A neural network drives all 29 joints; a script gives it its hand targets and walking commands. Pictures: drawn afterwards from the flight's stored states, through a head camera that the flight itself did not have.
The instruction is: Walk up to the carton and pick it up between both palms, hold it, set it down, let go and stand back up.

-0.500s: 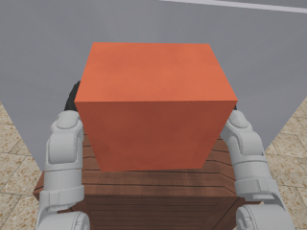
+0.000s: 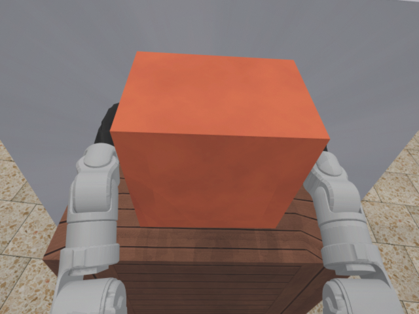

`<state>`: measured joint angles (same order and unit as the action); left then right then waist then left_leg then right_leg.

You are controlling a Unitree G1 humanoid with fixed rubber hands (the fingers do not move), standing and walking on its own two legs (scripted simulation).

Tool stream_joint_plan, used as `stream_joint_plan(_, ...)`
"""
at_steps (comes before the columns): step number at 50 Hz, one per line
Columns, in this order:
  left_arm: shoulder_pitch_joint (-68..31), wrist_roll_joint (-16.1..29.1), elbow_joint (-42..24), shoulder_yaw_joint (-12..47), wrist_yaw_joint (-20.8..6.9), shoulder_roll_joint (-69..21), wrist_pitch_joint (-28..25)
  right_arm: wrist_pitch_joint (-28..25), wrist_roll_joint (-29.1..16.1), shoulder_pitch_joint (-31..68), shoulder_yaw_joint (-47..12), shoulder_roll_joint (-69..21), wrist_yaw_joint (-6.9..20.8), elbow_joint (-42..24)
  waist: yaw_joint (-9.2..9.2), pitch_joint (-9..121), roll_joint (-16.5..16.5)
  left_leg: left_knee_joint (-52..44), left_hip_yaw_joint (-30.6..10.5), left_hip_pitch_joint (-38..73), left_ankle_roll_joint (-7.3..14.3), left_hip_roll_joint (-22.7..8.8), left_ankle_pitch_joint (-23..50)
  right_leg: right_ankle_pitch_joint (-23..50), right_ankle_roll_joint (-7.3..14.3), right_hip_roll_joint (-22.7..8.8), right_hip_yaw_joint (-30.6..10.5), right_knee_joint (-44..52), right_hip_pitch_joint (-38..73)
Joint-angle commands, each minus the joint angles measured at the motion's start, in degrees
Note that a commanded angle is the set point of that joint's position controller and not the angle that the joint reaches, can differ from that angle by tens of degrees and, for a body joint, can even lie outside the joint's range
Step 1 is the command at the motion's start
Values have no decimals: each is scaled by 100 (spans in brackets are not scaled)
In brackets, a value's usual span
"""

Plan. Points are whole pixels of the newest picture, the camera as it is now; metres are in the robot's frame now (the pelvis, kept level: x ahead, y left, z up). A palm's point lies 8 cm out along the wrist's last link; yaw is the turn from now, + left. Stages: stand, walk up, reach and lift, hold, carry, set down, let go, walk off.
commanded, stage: hold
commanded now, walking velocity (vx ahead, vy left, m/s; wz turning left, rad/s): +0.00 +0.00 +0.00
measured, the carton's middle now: (212, 148) +0.38 +0.02 +0.15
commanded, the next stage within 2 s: none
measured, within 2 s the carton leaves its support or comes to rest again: neither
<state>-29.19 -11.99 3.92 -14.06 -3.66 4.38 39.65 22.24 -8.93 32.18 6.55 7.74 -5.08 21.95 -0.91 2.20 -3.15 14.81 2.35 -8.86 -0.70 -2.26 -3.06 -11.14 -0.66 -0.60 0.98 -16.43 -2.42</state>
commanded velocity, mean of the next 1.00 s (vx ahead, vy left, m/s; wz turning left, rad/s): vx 0.00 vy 0.00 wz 0.00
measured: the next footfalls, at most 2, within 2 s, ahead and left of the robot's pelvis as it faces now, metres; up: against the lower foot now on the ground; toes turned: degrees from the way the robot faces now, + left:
none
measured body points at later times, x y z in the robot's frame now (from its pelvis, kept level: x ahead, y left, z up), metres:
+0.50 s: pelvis -0.01 +0.01 +0.00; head -0.06 +0.03 +0.45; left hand +0.34 +0.22 +0.19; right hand +0.36 -0.16 +0.19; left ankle +0.06 +0.13 -0.75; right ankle -0.02 -0.12 -0.75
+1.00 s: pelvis +0.00 +0.00 +0.00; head -0.03 +0.03 +0.45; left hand +0.36 +0.20 +0.17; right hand +0.38 -0.17 +0.17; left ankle +0.06 +0.13 -0.75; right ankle -0.02 -0.12 -0.75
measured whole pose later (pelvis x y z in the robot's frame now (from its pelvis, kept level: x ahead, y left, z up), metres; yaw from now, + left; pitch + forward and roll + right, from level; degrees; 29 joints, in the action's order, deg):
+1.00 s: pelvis +0.00 +0.00 +0.00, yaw +0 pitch -3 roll +0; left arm -28.1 -11.9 3.1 -13.6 -3.7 4.6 39.6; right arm 23.0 -8.9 31.6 6.1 7.7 -5.5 20.8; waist -0.9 1.9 -3.1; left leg 15.3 2.3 -9.1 -0.8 -2.3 -3.4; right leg -11.2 -0.9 -0.6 1.0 -16.4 -2.4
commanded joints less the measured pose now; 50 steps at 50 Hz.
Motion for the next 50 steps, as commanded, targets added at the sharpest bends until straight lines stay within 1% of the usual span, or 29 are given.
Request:
stream_joint_plan(1,-2867,1141,-1895,2554,-1034,-2078,-348,-336,-619,3504,-2509,-2577,369,-2495,-820,2579,21,376,44,2093,140,412,1382,2842,-428,184,68,201,311)
stream_joint_plan(3,-3006,1272,-2528,2830,-923,-2314,-458,-358,-899,3556,-2648,-2613,347,-2791,-768,3265,450,638,10,2371,-85,437,2092,3450,-393,287,82,31,441)
stream_joint_plan(4,-3109,1339,-2170,2880,-925,-2244,-469,-291,-848,3721,-2641,-2469,304,-2876,-785,2947,368,578,-36,2218,-100,457,1863,3242,-433,265,147,10,147)
stream_joint_plan(5,-2830,1483,-2877,3172,-896,-2371,-490,-309,-895,3206,-2779,-2554,260,-3166,-947,3264,497,748,-62,2345,-209,474,2566,4153,-425,272,98,-134,510)
stream_joint_plan(6,-3259,1547,-2725,3222,-884,-2359,-560,-329,-871,3506,-2765,-2534,232,-3103,-959,3342,484,700,-111,2289,-187,490,2129,3557,-441,260,144,-91,324)
stream_joint_plan(7,-2799,1673,-3166,3472,-829,-2400,-527,-276,-872,3150,-2751,-2497,230,-3395,-1013,3552,663,742,-135,2410,-253,449,2439,3932,-332,308,132,-158,366)
stream_joint_plan(10,-2684,1427,-2827,3207,-861,-2385,-455,-202,-757,2975,-2363,-2394,321,-2522,-1102,2695,699,505,-189,2254,-243,365,1809,3032,-312,258,227,40,72)
stream_joint_plan(12,-3062,1478,-2739,3131,-901,-2258,-486,-219,-675,3351,-2539,-2466,326,-2970,-927,3167,346,503,-42,2174,-124,454,1684,3027,-395,175,147,56,272)
stream_joint_plan(16,-3088,1092,-1748,2646,-1069,-2232,-318,-16,-399,3338,-1931,-2418,368,-1746,-990,1768,481,115,9,1816,-26,377,551,1576,-247,145,158,366,-267)
stream_joint_plan(17,-3341,1102,-1712,2684,-1095,-2340,-333,-102,-417,3630,-2001,-2451,443,-1816,-864,1857,454,54,5,1737,-9,326,434,1201,-221,181,203,356,-266)
stream_joint_plan(18,-3512,1194,-1468,2686,-1097,-2368,-343,-48,-205,3606,-1678,-2353,497,-1576,-1053,1651,465,-99,-16,1626,-60,290,136,745,-148,237,233,432,-455)
stream_joint_plan(19,-3681,1100,-1087,2605,-1072,-2393,-343,-78,-162,4067,-1619,-2339,558,-1342,-907,1503,396,-229,-39,1470,55,286,-380,41,-103,204,235,520,-650)
stream_joint_plan(25,-3692,810,-462,2244,-1062,-2600,-322,-301,13,4366,-1259,-2394,868,-917,-768,1565,490,-414,43,1373,103,199,-1186,-737,40,254,246,538,-778)
stream_joint_plan(26,-3569,881,-510,2419,-1062,-2626,-246,-348,27,4253,-1148,-2161,896,-903,-880,1765,651,-354,80,1518,33,167,-997,-491,51,254,312,543,-844)
stream_joint_plan(27,-3644,1038,-406,2507,-1059,-2659,-291,-358,68,4367,-1058,-2123,888,-1003,-953,1582,444,-425,21,1377,1,149,-1151,-605,43,275,301,561,-861)
stream_joint_plan(30,-3455,1015,-902,2479,-975,-2589,-368,-536,-122,4615,-1597,-2333,842,-1688,-700,2422,267,-164,84,1697,134,219,-434,-11,-56,283,232,514,-585)
stream_joint_plan(31,-3685,1147,-1108,2697,-889,-2817,-465,-669,-176,4772,-1645,-2394,861,-1783,-732,2626,559,-114,6,1869,4,187,-327,133,-26,298,217,446,-631)
stream_joint_plan(32,-3213,1094,-1020,2578,-873,-2620,-455,-667,-270,4479,-1922,-2500,845,-2042,-583,2295,309,-40,46,1810,78,196,77,574,-116,319,238,435,-537)
stream_joint_plan(34,-3610,1267,-1259,2833,-855,-2680,-483,-663,-267,4472,-1942,-2630,746,-1964,-749,2691,290,87,3,2012,76,228,253,768,-122,276,252,378,-561)
stream_joint_plan(36,-3480,1093,-1298,2744,-859,-2692,-497,-570,-309,4142,-2060,-2706,697,-1649,-705,2302,335,94,7,1929,110,237,328,951,-176,230,179,386,-493)
stream_joint_plan(37,-3316,1150,-1378,2850,-895,-2566,-402,-558,-305,3912,-2003,-2582,674,-2025,-845,2402,306,161,62,1971,131,261,469,1226,-177,289,235,370,-422)
stream_joint_plan(39,-3383,1042,-1266,2591,-914,-2519,-404,-497,-406,4233,-2119,-2627,630,-1791,-614,2295,324,108,41,1955,91,298,371,934,-176,229,205,422,-384)
stream_joint_plan(41,-3243,1085,-1400,2629,-946,-2620,-371,-434,-416,3985,-2192,-2621,628,-1960,-709,2487,68,163,78,2157,164,267,708,1313,-248,301,228,339,-339)
stream_joint_plan(43,-3012,994,-1412,2620,-924,-2770,-356,-451,-409,3855,-2094,-2498,617,-1774,-674,2374,352,157,49,2073,92,271,742,1480,-216,262,197,271,-325)
stream_joint_plan(44,-3111,1010,-1157,2569,-990,-2499,-359,-398,-404,4056,-2159,-2472,559,-1901,-686,2149,242,199,76,2014,125,333,480,1400,-285,201,146,384,-532)
stream_joint_plan(45,-3209,1141,-1440,2626,-1018,-2582,-416,-382,-417,3987,-2250,-2550,535,-1963,-738,2334,129,195,50,2057,114,321,705,1634,-332,231,194,345,-324)
stream_joint_plan(46,-3224,1259,-1883,2826,-997,-2585,-440,-398,-522,3818,-2266,-2553,528,-2164,-880,2885,393,314,53,2391,43,308,1080,2100,-298,227,168,259,-290)
stream_joint_plan(48,-3204,1311,-1896,2841,-931,-2551,-511,-426,-684,3943,-2679,-2820,443,-2533,-639,3103,213,510,3,2361,62,369,1418,2420,-385,188,138,183,-140)
stream_joint_plan(50,-3024,1173,-1976,2833,-907,-2408,-468,-329,-703,3671,-2512,-2520,396,-2263,-725,2934,465,462,-55,2354,-77,353,1497,2589,-349,238,127,129,-80)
